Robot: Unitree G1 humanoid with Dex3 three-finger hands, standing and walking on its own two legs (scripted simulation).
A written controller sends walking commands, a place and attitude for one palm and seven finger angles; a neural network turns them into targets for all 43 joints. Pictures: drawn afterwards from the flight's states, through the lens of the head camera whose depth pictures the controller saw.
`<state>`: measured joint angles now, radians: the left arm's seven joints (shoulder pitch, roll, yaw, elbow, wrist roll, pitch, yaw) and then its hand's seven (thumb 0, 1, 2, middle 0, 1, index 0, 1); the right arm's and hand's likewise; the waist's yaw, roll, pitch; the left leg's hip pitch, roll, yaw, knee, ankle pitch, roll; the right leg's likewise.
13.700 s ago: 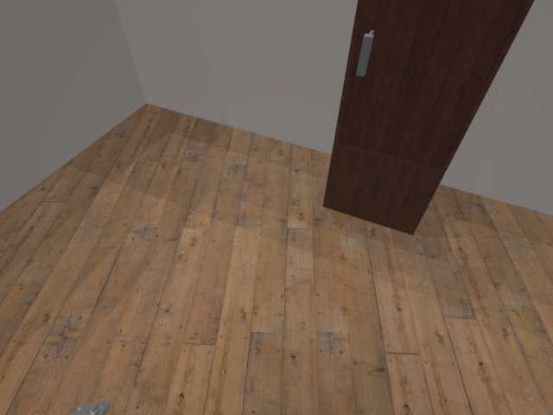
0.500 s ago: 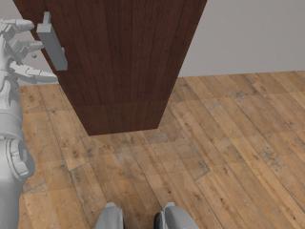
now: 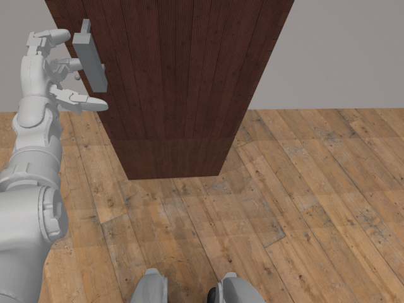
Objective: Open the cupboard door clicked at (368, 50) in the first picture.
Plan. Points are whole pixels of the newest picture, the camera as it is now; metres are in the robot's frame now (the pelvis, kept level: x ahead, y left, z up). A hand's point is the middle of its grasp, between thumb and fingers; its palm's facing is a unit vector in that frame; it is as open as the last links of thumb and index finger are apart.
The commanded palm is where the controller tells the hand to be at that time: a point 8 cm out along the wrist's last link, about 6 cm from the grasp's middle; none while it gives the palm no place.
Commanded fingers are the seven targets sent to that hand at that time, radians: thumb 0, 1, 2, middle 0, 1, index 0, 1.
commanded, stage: slide the fingers in behind the handle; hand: left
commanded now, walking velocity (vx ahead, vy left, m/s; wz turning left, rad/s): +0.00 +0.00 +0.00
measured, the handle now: (93, 57) +0.56 +0.20 +0.09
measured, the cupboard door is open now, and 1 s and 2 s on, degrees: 0 0 0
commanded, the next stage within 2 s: move the hooked fingers beside the handle in 0.42 s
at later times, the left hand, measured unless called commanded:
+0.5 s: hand (80, 78) +0.51 +0.21 +0.09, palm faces +0.14 -0.99 -0.01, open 15.4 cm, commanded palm +0.50 +0.20 +0.09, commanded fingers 0.00 -0.50 0.30 -0.30 -1.20 -0.30 -1.20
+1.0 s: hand (75, 77) +0.51 +0.22 +0.09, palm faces +0.11 -0.99 -0.01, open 15.0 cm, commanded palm +0.50 +0.23 +0.09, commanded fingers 0.00 -0.50 0.30 -0.30 -1.20 -0.30 -1.20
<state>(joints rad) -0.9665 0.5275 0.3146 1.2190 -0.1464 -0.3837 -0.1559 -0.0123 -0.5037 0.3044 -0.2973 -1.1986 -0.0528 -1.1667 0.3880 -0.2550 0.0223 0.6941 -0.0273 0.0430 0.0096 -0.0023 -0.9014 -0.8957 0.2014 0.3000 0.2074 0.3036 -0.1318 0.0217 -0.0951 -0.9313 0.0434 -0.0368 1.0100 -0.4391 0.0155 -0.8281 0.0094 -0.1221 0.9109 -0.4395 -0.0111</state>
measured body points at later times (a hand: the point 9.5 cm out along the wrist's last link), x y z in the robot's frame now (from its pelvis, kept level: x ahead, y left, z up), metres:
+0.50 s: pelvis -0.01 +0.00 +0.00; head +0.12 +0.03 +0.43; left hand +0.49 +0.27 +0.09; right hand -0.01 -0.27 -0.11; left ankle +0.02 +0.10 -0.68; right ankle -0.01 -0.12 -0.68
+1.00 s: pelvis +0.00 +0.00 +0.00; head +0.13 +0.03 +0.43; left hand +0.50 +0.28 +0.09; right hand -0.01 -0.27 -0.11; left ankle +0.02 +0.10 -0.68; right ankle -0.01 -0.12 -0.68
